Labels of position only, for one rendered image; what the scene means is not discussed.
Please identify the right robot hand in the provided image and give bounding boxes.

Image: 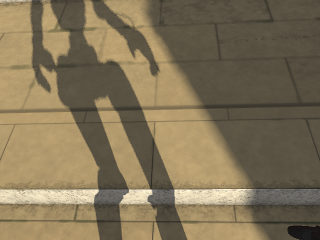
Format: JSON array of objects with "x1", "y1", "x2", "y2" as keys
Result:
[{"x1": 287, "y1": 225, "x2": 320, "y2": 240}]

